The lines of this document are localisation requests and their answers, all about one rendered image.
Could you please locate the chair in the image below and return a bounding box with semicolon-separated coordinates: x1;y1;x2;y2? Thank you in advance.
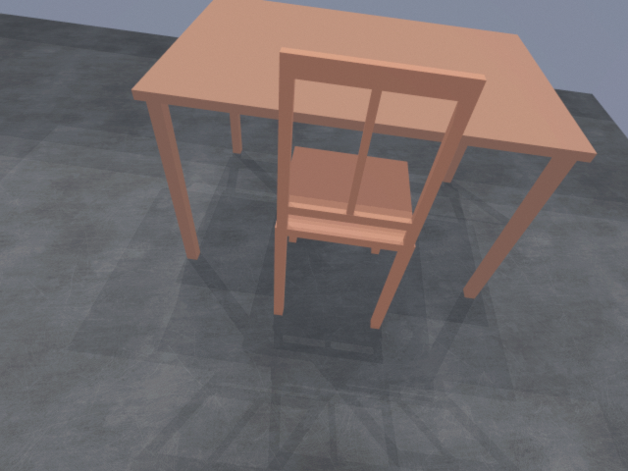
274;47;487;329

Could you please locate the table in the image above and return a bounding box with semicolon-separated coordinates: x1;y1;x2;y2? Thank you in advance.
131;0;597;299

